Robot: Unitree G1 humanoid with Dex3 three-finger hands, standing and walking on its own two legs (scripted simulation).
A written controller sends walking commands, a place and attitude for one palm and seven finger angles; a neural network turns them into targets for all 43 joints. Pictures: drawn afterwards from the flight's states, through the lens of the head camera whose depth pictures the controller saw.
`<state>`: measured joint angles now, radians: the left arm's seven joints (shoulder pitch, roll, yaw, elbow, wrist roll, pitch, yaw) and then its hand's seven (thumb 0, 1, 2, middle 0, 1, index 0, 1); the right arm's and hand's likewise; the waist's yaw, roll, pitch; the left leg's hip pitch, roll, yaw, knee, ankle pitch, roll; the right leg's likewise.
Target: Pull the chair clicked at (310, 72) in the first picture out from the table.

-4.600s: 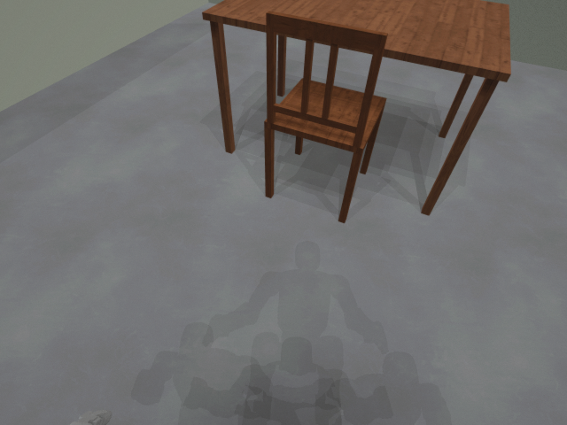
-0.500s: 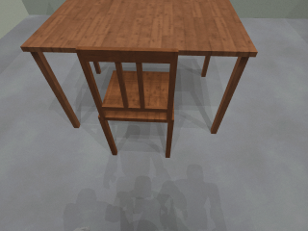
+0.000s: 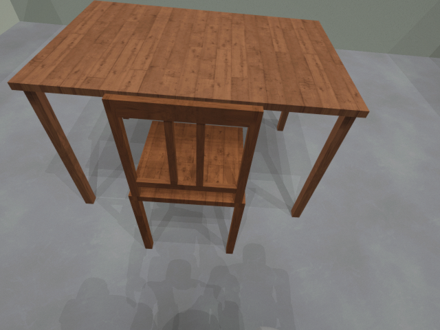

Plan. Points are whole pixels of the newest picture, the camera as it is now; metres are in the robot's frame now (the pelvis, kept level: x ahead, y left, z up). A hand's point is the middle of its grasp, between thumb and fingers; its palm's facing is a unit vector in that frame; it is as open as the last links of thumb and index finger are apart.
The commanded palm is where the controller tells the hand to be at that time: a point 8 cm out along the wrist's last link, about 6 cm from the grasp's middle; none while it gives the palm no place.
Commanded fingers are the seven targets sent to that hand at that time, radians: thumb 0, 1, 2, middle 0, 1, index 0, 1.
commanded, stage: take the last steps up to it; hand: left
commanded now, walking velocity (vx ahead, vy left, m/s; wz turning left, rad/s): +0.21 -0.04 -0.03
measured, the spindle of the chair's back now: (171, 154) +0.60 +0.17 -0.11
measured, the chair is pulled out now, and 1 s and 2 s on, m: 0.00 0.00 0.00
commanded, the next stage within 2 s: come to a stop and stand still in 0.18 s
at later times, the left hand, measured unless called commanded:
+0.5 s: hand (159, 313) +0.19 +0.13 -0.17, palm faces +0.04 -0.97 -0.23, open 7.2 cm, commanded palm none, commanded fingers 0.00 0.90 0.90 -0.20 -0.30 -0.20 -0.30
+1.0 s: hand out of the picture +0.10 +0.18 -0.18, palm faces +0.03 -0.98 -0.19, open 7.4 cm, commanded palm none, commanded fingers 0.00 0.90 0.90 -0.20 -0.30 -0.20 -0.30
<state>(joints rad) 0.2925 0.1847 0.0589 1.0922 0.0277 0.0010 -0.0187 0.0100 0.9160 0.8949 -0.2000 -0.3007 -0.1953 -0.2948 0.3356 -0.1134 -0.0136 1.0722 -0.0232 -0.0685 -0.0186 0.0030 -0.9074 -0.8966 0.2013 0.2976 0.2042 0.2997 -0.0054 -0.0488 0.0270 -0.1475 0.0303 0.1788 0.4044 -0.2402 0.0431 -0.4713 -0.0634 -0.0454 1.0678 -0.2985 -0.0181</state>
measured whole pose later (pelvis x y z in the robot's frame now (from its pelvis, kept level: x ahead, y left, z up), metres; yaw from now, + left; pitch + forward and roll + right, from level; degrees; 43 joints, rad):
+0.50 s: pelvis +0.12 -0.05 -0.01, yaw +1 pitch +0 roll +0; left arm 0.17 0.15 0.03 1.04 0.02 -0.02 0.04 0.00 0.95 0.89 -0.20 -0.30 -0.20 -0.30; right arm 0.23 -0.17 -0.04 1.08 -0.01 0.02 -0.02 0.00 -0.91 -0.90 0.20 0.30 0.20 0.30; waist -0.01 0.03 0.06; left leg -0.39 0.05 0.05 0.85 -0.43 -0.04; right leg -0.26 -0.02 -0.15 0.47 -0.20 -0.06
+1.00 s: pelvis +0.10 -0.01 +0.00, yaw -1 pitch +0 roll -1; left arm 0.27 0.21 0.05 1.10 0.02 0.06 0.01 0.01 0.91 0.89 -0.20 -0.30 -0.20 -0.29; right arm 0.16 -0.14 -0.03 1.04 -0.02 0.01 -0.03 0.00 -0.92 -0.90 0.21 0.30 0.21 0.30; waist 0.00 -0.04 0.04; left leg -0.25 0.03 0.09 0.39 -0.15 0.03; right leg -0.26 -0.03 0.00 0.78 -0.47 0.03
